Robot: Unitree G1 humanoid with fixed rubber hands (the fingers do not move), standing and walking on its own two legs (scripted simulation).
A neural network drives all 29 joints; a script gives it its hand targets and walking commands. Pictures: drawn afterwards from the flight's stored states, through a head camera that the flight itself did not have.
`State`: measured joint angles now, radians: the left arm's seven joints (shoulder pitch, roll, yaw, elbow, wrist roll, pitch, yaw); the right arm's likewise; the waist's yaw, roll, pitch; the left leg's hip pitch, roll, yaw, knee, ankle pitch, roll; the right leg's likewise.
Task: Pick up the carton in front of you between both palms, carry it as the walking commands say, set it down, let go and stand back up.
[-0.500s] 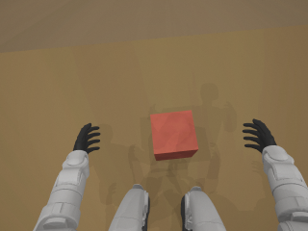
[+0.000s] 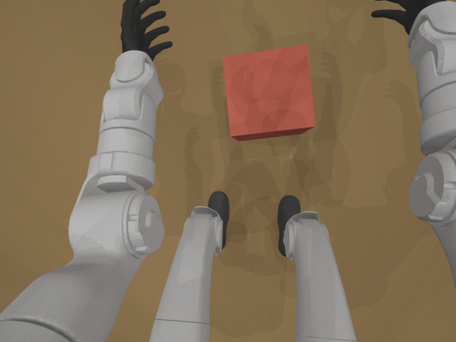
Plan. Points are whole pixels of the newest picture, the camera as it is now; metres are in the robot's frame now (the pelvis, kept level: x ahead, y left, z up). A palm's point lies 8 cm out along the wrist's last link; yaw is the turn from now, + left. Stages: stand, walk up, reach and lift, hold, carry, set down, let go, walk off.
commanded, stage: reach and lift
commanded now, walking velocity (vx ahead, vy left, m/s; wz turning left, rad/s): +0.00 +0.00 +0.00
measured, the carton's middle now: (267, 101) +0.52 -0.01 -0.52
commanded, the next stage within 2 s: none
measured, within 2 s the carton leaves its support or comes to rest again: leaves its support in 1.72 s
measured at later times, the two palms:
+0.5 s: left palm (181, 92) +0.50 +0.18 -0.31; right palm (359, 76) +0.54 -0.20 -0.32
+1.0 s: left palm (197, 100) +0.51 +0.18 -0.46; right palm (332, 90) +0.54 -0.18 -0.46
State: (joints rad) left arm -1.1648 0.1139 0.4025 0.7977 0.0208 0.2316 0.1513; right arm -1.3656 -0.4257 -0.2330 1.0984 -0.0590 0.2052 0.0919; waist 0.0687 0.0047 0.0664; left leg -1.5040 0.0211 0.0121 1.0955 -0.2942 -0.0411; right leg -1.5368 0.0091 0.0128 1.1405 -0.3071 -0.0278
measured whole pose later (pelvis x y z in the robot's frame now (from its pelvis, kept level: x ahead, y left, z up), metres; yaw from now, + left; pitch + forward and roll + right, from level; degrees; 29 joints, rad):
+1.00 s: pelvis -0.03 +0.01 -0.28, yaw +2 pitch +35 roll +4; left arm -1.50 0.26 0.16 1.10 -0.25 0.06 0.19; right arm -1.63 -0.54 0.06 1.26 0.24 0.06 -0.03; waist 0.03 0.05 0.47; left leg -2.23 -0.05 -0.01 2.17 -0.55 -0.07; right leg -2.26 0.00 0.04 2.21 -0.56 -0.02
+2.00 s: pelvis -0.02 +0.02 -0.25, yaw -1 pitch +41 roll +2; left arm -1.14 0.01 0.46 0.72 0.01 0.28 0.18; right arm -1.27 -0.23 -0.21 0.88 -0.05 0.33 -0.06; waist 0.00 0.06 0.02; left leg -2.22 -0.08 -0.04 2.07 -0.57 -0.08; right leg -2.26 0.04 0.05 2.08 -0.54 0.02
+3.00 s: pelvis +0.03 +0.03 +0.01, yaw -3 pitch +28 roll +1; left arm -0.58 -0.15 0.43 0.56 0.21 0.35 0.06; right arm -0.61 0.08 -0.37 0.60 -0.24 0.38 0.00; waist 0.01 0.02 -0.22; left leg -1.23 -0.05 -0.06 1.20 -0.45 -0.03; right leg -1.25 0.03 0.06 1.20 -0.43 0.02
